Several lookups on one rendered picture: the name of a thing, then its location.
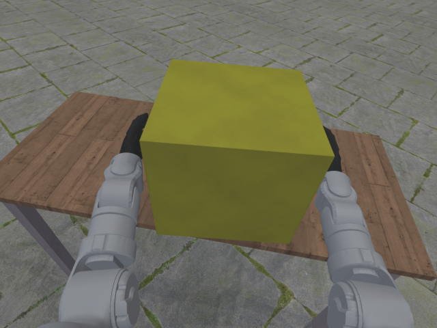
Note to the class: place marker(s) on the robot left hand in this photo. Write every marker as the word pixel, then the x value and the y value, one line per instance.
pixel 131 141

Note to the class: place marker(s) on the table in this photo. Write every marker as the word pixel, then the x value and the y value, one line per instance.
pixel 60 167

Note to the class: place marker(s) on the robot left upper arm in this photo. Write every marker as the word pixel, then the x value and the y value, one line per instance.
pixel 106 298

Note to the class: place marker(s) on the robot left forearm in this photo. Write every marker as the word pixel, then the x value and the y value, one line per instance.
pixel 110 243

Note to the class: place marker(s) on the carton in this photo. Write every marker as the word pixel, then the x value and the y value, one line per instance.
pixel 233 152

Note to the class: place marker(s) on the robot right forearm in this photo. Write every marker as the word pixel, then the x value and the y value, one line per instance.
pixel 350 249

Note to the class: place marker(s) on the robot right hand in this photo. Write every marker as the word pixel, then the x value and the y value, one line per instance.
pixel 336 164

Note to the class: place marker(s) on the robot right upper arm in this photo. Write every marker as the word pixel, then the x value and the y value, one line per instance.
pixel 354 304

